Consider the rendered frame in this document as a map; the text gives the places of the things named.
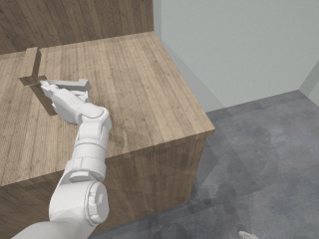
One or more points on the robot left forearm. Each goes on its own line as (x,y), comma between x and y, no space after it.
(89,153)

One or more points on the left robot upper arm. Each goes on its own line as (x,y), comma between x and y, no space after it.
(76,209)

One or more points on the counter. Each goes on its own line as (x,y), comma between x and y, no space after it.
(158,131)

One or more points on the robot left hand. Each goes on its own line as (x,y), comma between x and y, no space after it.
(65,103)

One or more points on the tap lever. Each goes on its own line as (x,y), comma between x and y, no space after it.
(82,85)

